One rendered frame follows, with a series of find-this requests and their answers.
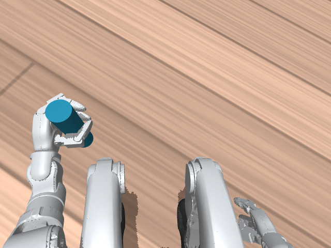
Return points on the right robot arm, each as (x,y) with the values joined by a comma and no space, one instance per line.
(274,240)

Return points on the can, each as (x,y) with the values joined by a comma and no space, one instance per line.
(64,117)

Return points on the left robot hand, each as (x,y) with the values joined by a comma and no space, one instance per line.
(46,136)

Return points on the right robot hand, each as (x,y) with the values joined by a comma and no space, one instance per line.
(253,228)

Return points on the right robot foot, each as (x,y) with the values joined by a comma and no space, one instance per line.
(182,222)

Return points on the left robot arm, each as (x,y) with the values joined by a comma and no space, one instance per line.
(41,226)

